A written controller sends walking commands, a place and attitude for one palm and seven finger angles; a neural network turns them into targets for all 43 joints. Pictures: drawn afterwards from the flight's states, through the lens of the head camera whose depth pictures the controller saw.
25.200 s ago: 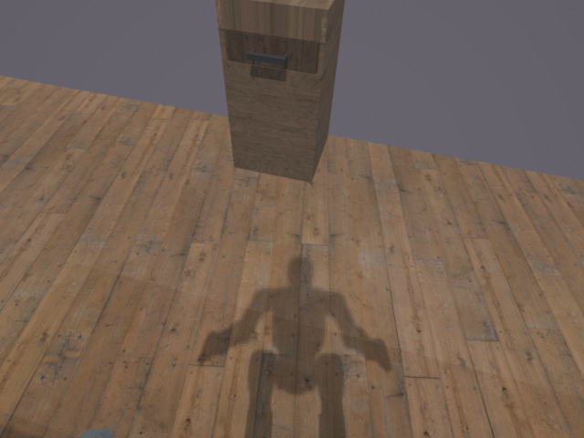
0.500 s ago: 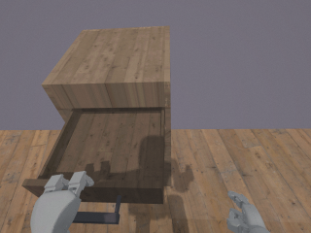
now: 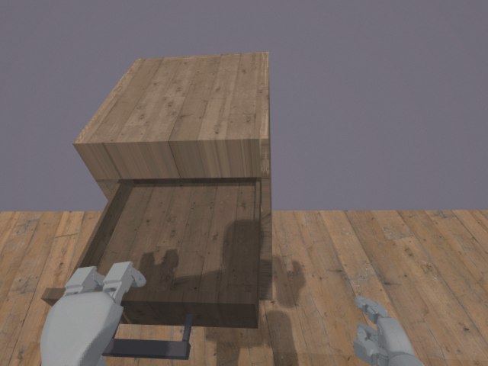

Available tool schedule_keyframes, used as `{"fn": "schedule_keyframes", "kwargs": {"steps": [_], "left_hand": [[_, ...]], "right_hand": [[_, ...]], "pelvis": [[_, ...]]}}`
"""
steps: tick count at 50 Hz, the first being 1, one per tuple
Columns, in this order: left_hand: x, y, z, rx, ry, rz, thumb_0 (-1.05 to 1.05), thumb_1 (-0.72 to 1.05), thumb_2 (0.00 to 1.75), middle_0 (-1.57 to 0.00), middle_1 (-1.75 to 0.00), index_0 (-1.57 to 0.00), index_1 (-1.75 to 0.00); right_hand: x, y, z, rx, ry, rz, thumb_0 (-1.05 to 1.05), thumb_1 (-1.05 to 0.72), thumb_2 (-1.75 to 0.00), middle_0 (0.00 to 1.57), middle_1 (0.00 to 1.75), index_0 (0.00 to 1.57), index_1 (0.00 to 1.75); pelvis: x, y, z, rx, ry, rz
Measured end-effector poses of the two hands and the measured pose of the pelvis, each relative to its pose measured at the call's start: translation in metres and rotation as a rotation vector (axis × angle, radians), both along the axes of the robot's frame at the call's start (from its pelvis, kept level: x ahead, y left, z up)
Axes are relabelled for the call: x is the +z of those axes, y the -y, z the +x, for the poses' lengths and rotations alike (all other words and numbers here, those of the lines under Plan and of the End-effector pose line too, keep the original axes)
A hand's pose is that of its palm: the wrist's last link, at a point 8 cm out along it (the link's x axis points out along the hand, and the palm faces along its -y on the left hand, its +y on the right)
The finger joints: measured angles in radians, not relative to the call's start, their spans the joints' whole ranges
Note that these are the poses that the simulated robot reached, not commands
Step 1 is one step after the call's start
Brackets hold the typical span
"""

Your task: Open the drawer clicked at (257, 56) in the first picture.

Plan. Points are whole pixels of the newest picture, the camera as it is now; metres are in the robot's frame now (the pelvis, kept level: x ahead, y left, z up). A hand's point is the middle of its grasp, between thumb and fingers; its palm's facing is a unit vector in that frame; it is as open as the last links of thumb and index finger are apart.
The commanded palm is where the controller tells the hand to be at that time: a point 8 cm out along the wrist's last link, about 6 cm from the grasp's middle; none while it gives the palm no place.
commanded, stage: lift the hand off the handle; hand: left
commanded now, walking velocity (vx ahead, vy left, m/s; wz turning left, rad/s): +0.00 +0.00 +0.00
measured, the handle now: (148, 334) +0.19 +0.22 -0.08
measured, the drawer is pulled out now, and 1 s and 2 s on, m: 0.30 0.30 0.30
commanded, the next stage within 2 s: draw the hand back to the body in 0.10 s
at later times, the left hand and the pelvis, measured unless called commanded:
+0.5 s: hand (87, 321) +0.16 +0.24 +0.08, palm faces +0.07 -0.13 -0.99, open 13.8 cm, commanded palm +0.13 +0.23 +0.14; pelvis +0.00 +0.01 +0.01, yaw +0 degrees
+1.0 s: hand (82, 289) +0.18 +0.22 +0.14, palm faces +0.32 -0.86 -0.39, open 13.4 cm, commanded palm +0.13 +0.27 +0.18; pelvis +0.01 +0.01 +0.03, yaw +2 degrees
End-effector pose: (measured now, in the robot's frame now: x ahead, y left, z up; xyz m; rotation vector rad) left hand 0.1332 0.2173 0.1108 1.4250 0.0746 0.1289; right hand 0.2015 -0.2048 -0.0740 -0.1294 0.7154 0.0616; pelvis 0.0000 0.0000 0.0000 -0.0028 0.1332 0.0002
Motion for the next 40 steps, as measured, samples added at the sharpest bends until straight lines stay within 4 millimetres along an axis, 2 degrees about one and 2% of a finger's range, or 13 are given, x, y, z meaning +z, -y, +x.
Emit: {"fn": "schedule_keyframes", "kwargs": {"steps": [6,13,16,24,32,40], "left_hand": [[0.003,-0.008,-0.002,0.035,-0.014,-0.007,0.00,-0.49,0.30,-0.32,-1.20,-0.32,-1.20],[-0.001,-0.002,-0.002,-0.006,-0.030,-0.034,0.00,-0.49,0.30,-0.32,-1.20,-0.32,-1.20],[0.004,-0.002,-0.001,-0.025,-0.003,-0.015,0.00,-0.49,0.30,-0.32,-1.20,-0.32,-1.20],[0.021,-0.021,0.001,0.044,0.025,0.012,0.00,-0.49,0.30,-0.32,-1.20,-0.32,-1.20],[0.032,-0.026,-0.003,0.024,-0.005,0.009,0.00,-0.49,0.30,-0.32,-1.20,-0.32,-1.20],[0.046,-0.041,-0.005,0.036,0.014,0.031,0.00,-0.49,0.30,-0.32,-1.20,-0.32,-1.20]], "right_hand": [[0.003,-0.001,0.002,0.002,0.001,-0.005,0.02,-0.91,-0.90,0.20,0.30,0.20,0.30],[0.005,-0.001,0.002,0.013,0.000,-0.026,0.02,-0.91,-0.90,0.20,0.30,0.20,0.30],[0.005,-0.003,0.003,0.010,0.000,-0.023,0.02,-0.91,-0.90,0.20,0.30,0.20,0.30],[0.004,-0.007,0.003,-0.005,-0.005,0.001,0.02,-0.91,-0.90,0.20,0.30,0.20,0.30],[0.013,-0.011,0.005,0.005,0.005,-0.020,0.02,-0.91,-0.90,0.20,0.30,0.20,0.30],[0.020,-0.014,0.010,0.006,0.016,-0.035,0.02,-0.91,-0.90,0.20,0.30,0.20,0.30]], "pelvis": [[0.003,-0.001,0.000,0.005,0.009,-0.002],[0.003,-0.003,0.000,0.003,0.005,-0.004],[0.003,-0.004,0.000,0.000,0.004,-0.006],[0.005,-0.007,0.002,0.004,0.018,-0.007],[0.011,-0.010,0.003,0.004,0.037,-0.010],[0.015,-0.014,0.002,0.013,0.052,-0.016]]}}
